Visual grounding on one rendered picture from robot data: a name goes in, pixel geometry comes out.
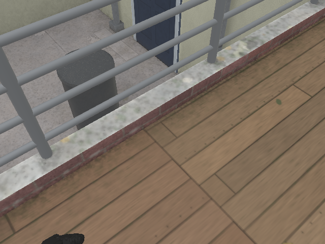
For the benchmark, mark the robot left hand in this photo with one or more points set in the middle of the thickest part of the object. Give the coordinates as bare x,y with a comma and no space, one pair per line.
75,238

